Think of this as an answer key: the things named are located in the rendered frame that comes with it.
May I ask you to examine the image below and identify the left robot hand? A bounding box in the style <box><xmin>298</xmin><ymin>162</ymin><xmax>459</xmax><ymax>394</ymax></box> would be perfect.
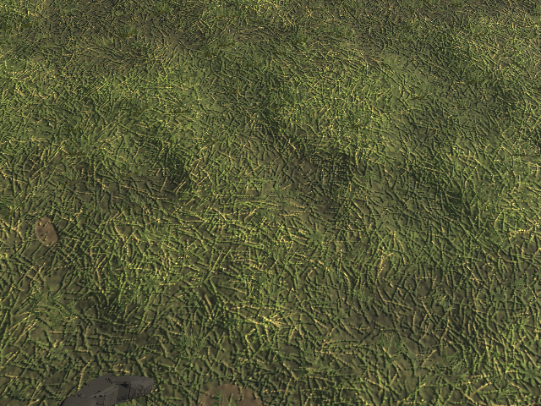
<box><xmin>57</xmin><ymin>373</ymin><xmax>154</xmax><ymax>406</ymax></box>

